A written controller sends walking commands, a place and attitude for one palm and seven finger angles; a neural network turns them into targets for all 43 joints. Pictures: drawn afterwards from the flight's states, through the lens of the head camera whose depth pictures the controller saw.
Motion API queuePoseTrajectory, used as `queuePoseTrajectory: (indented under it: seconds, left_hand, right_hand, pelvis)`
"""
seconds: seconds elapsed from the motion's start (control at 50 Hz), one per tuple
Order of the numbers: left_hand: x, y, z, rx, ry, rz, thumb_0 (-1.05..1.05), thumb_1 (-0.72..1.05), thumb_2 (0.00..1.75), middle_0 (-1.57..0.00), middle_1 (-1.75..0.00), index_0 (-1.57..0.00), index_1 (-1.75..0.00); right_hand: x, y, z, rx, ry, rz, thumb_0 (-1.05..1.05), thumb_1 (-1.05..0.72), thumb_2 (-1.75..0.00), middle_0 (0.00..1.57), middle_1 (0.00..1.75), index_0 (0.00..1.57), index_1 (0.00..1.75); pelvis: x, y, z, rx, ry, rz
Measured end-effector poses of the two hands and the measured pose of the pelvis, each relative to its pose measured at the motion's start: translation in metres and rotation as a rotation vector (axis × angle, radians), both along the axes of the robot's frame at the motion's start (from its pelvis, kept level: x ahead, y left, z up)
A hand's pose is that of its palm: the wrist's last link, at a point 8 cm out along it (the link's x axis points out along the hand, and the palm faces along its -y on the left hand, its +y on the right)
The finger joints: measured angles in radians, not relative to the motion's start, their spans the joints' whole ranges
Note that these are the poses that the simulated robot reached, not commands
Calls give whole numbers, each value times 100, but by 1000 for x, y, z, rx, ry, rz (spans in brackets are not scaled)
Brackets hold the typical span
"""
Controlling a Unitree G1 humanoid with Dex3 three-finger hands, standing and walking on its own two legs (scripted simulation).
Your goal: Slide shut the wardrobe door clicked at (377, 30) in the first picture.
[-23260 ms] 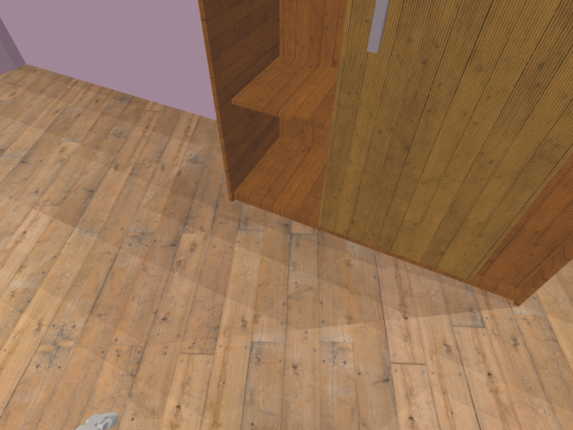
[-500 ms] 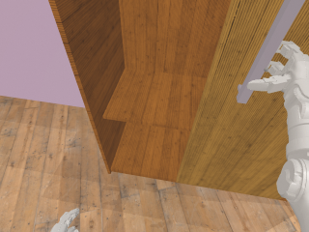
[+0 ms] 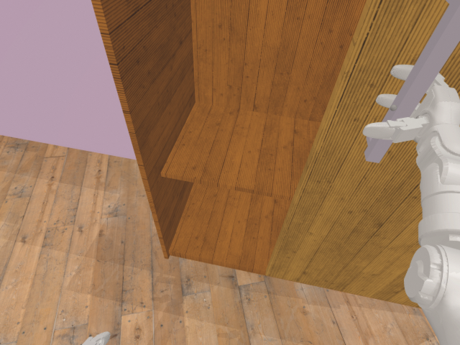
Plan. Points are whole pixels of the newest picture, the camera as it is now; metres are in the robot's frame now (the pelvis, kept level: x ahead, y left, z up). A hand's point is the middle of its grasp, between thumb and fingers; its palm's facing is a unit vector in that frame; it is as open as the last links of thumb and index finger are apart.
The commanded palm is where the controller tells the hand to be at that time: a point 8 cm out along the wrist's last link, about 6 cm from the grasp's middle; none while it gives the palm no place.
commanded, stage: slide the fingers in behind the handle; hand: right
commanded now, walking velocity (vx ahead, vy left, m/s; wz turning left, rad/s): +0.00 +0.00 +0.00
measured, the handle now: (405, 89) +0.51 -0.22 +0.23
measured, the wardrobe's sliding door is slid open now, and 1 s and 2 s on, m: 0.45 0.45 0.45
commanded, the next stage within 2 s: grip the handle and tug to test in 0.64 s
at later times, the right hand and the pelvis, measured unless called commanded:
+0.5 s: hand (395, 110) +0.45 -0.20 +0.22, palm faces +0.11 +0.99 +0.00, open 14.0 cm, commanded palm +0.43 -0.25 +0.22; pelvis -0.01 +0.00 +0.00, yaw -1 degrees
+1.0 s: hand (393, 109) +0.47 -0.20 +0.22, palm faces +0.11 +0.99 +0.00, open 12.4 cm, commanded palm +0.44 -0.25 +0.22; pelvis -0.01 -0.01 +0.00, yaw +0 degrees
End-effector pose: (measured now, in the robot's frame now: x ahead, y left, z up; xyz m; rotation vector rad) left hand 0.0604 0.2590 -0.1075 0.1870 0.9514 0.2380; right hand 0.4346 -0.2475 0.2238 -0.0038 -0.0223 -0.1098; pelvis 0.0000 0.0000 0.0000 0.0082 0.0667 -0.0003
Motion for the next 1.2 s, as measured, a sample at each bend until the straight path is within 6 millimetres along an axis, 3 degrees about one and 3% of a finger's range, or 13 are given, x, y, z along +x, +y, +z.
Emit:
queuePoseTrajectory:
  seconds: [0.36, 0.82, 0.96, 1.2]
  left_hand:
    - [23, -3, 7, 3, -77, -41, 1, 91, 90, -20, -30, -20, -30]
    - [-21, -5, 0, 12, 24, 13, 1, 91, 90, -20, -30, -20, -30]
    - [-14, -7, 1, 15, 14, 5, 1, 91, 90, -20, -30, -20, -30]
    - [5, -11, 2, -1, -17, -14, 1, 91, 90, -20, -30, -20, -30]
  right_hand:
    - [-12, 0, 2, -1, 3, -8, -1, 50, -30, 30, 120, 29, 120]
    - [0, -5, -3, 1, -2, 4, -1, 49, -30, 30, 120, 30, 120]
    - [3, -5, -6, 10, 19, 2, -1, 33, -37, 32, 122, 32, 122]
    - [6, -2, -4, 5, 8, 2, 0, -18, -59, 37, 130, 38, 130]
  pelvis:
    - [-8, 0, -1, -1, -12, -12]
    - [-7, -7, -1, 2, 3, 3]
    - [-6, -8, -1, 2, 7, 1]
    - [0, -8, -1, 2, 10, 2]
